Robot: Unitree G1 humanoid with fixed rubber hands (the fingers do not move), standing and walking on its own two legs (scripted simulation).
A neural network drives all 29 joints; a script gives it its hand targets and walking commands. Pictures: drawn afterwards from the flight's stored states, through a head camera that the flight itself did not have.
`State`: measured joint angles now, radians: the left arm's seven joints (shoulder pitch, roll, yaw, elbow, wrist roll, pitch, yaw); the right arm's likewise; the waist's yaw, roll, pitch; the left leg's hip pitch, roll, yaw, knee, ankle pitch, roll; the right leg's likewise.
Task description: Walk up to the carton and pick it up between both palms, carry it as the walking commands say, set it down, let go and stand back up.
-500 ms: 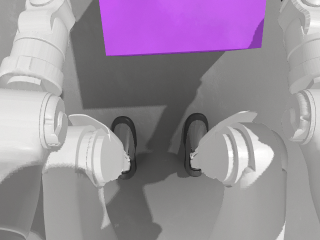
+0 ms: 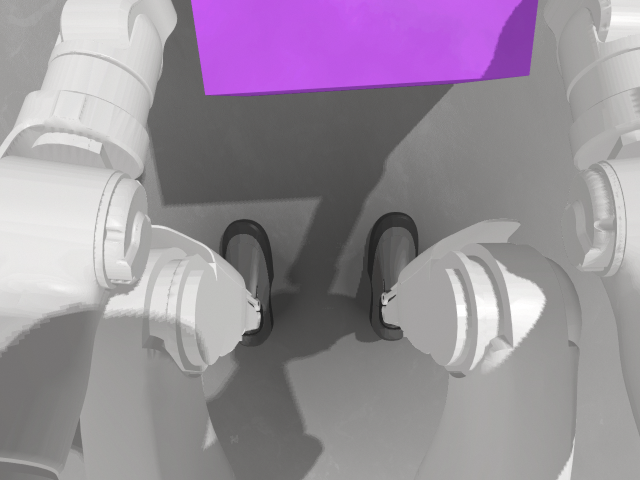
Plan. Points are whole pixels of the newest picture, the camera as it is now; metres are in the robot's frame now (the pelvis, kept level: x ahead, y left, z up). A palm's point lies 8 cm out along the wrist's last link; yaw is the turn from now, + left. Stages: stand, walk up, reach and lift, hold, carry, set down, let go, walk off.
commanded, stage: reach and lift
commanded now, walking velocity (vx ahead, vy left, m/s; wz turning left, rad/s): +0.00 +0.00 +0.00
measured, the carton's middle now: out of the picture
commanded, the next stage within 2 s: none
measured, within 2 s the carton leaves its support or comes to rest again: leaves its support in 0.84 s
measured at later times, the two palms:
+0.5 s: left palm out of the picture +0.56 +0.14 -0.18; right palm out of the picture +0.55 -0.23 -0.18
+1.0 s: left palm out of the picture +0.56 +0.13 -0.14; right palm out of the picture +0.55 -0.23 -0.14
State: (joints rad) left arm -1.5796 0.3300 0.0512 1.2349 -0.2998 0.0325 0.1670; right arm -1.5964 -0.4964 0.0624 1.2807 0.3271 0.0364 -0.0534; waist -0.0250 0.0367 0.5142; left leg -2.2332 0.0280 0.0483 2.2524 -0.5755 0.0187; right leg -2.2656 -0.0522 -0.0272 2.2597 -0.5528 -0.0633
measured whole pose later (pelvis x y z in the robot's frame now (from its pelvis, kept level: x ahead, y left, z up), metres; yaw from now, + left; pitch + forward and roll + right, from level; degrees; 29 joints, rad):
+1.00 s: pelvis +0.01 +0.00 +0.01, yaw -1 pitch +34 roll +2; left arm -1.44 0.29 0.14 1.07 -0.25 0.15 0.19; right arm -1.51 -0.46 0.02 1.17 0.25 0.17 -0.08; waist -0.02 0.04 0.36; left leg -2.24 -0.01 0.03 2.24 -0.60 0.00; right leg -2.28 -0.03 -0.01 2.24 -0.56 -0.05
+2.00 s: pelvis +0.00 +0.00 +0.09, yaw -1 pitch +46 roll +2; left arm -1.17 0.08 0.48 0.68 0.09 0.35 0.13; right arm -1.24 -0.28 -0.28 0.84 -0.08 0.39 -0.03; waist 0.00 0.04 -0.06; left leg -2.21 -0.02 0.01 1.91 -0.52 -0.01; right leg -2.24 -0.01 -0.01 1.91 -0.48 -0.04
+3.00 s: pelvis +0.03 +0.00 +0.20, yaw -2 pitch +44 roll +0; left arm -0.89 -0.03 0.49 0.61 0.16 0.37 0.09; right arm -0.94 -0.12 -0.39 0.70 -0.20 0.43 -0.03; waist 0.02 0.04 -0.25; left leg -1.83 -0.03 -0.01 1.54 -0.47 -0.01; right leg -1.84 0.00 -0.02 1.53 -0.44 -0.03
